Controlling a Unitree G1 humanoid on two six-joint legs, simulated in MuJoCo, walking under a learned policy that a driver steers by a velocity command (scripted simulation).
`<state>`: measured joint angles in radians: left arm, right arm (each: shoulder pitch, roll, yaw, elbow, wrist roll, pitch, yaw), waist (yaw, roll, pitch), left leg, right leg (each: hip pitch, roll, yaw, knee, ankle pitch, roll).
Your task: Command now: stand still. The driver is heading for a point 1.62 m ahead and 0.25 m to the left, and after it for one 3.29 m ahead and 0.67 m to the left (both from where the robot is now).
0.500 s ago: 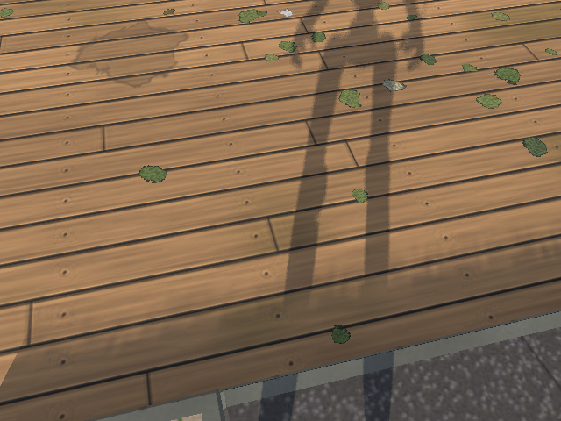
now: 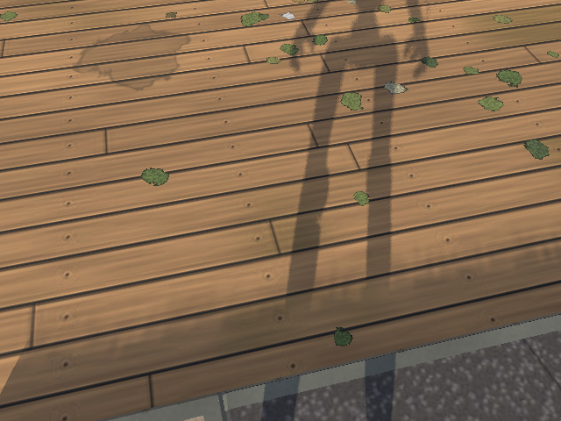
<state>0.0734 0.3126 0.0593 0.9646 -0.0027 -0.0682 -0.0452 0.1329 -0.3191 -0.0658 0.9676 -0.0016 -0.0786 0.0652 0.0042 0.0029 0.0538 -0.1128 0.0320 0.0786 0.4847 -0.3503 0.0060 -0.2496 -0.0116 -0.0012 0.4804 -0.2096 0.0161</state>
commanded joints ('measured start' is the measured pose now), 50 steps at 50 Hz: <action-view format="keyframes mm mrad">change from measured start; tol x16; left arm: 1 -43 143 26 -42 -1 -12 3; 28 -110 51 8 -35 75 -15 49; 33 55 64 18 4 43 -42 2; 37 660 189 32 119 103 -74 24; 42 316 -57 -58 37 88 -41 31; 50 512 4 -51 91 86 -51 -27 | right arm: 1 -12 -152 -29 -44 1 -10 -3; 28 191 -114 -15 21 -46 -16 -81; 50 -188 26 42 -128 -64 32 -10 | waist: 1 0 3 -78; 27 -81 156 132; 34 72 58 52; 36 201 -281 -129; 39 120 -34 80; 50 40 -66 111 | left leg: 1 -69 45 -47 -96 240 40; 21 -65 44 -46 -98 245 33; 26 81 290 -366 -341 -397 263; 31 68 250 -217 -371 -148 197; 34 -129 158 -104 -141 -6 199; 36 -519 -86 -43 482 -209 59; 37 -762 -96 -262 718 -257 92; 39 -740 7 -229 820 -92 139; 50 -466 30 -66 144 362 45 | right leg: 1 107 -24 24 -38 213 -45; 21 117 -23 19 -38 222 -46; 24 -12 13 6 -9 -276 -77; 28 -298 -33 30 214 -242 -101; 34 308 59 -88 -12 10 -102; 37 722 -371 706 -293 59 -409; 46 91 -148 35 -433 216 -246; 50 192 -214 64 -401 354 -268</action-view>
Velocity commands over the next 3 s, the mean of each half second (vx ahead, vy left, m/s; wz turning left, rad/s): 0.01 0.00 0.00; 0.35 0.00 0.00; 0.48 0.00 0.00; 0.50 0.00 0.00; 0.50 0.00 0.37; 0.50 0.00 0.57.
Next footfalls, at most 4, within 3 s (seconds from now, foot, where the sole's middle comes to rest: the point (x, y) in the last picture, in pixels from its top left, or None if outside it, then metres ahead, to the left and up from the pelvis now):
1.14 left None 0.47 0.08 -0.77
1.76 right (354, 310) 0.86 -0.19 -0.90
2.22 left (268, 238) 1.12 0.07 -0.90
2.74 right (300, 168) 1.45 -0.04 -0.90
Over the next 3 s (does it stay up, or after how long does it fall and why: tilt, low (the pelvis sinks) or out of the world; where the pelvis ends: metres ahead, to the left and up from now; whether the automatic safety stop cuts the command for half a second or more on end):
stays up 1.38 0.04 -0.12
